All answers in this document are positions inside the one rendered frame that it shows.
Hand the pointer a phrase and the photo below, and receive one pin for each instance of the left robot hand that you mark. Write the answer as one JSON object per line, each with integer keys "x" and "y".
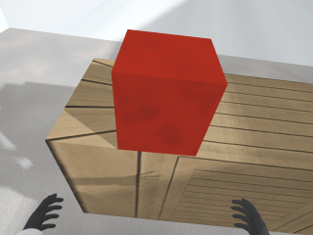
{"x": 39, "y": 215}

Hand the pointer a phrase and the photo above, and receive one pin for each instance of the carton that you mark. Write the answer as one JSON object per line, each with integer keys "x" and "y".
{"x": 166, "y": 89}

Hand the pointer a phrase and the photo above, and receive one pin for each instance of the right robot hand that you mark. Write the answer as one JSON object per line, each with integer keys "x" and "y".
{"x": 255, "y": 224}

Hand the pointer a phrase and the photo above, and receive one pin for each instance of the pedestal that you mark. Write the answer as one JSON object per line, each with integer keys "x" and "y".
{"x": 258, "y": 147}

